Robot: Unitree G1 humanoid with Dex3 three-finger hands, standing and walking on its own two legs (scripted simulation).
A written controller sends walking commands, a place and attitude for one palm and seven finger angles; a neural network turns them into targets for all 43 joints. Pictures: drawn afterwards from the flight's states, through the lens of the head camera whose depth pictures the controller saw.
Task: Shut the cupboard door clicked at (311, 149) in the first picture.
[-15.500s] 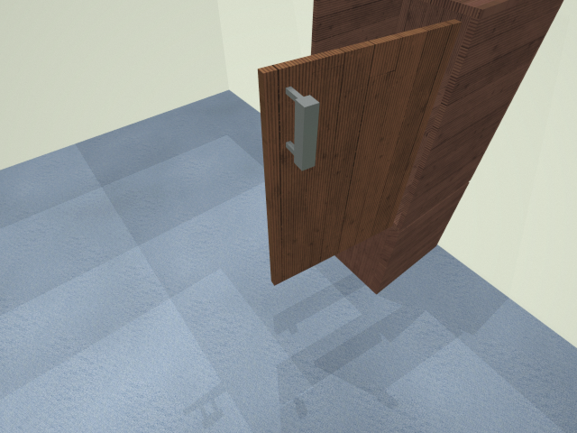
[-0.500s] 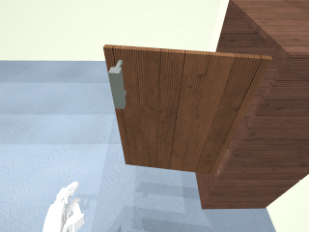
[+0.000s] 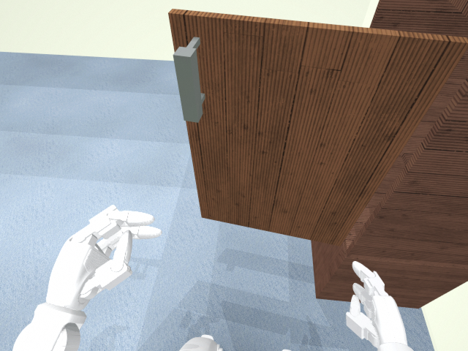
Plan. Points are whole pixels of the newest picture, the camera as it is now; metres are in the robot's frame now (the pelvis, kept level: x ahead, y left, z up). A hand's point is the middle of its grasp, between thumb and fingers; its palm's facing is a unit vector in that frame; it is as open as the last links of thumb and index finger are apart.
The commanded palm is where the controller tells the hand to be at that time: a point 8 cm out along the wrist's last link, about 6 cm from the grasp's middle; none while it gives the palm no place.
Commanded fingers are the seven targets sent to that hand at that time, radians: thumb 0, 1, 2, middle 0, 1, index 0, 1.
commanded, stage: raise the hand and make a fist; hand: left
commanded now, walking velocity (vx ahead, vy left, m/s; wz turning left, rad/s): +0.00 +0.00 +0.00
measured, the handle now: (194, 80) +0.49 +0.13 +0.21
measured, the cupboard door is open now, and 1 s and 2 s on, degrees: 82 82 82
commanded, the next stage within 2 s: bring the fist close to the handle in 1.26 s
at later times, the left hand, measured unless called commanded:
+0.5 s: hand (106, 227) +0.24 +0.20 +0.15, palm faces -0.13 -0.99 -0.08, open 3.2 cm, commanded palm +0.22 +0.26 +0.16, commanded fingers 0.00 0.90 0.90 -1.26 -1.46 -1.26 -1.46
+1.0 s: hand (65, 177) +0.25 +0.22 +0.23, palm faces -0.07 -0.99 -0.08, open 3.1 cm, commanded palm +0.22 +0.26 +0.22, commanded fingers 0.00 0.90 0.90 -1.30 -1.50 -1.30 -1.50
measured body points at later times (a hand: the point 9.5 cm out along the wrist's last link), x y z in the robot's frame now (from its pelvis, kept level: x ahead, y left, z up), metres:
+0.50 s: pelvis +0.03 +0.03 +0.04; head +0.03 +0.03 +0.49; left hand +0.24 +0.26 +0.15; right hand +0.21 -0.21 -0.02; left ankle +0.03 +0.11 -0.68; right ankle +0.02 -0.08 -0.68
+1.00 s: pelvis +0.01 +0.03 +0.05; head -0.03 +0.01 +0.50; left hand +0.25 +0.28 +0.24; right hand +0.21 -0.19 +0.00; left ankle +0.03 +0.11 -0.68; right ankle +0.02 -0.08 -0.68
